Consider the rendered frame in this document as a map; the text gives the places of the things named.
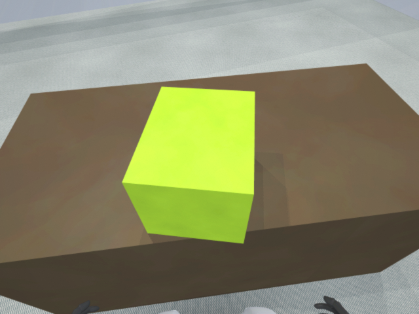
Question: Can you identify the robot right hand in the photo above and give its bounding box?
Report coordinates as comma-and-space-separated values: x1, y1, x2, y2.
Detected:
314, 296, 349, 314

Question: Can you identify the robot left hand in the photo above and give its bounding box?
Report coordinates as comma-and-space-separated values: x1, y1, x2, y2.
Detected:
72, 300, 99, 314

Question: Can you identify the carton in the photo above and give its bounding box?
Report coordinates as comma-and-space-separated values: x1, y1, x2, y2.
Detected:
122, 87, 255, 243

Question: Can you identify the pedestal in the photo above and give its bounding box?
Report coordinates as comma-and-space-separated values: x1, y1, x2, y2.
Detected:
0, 63, 419, 314

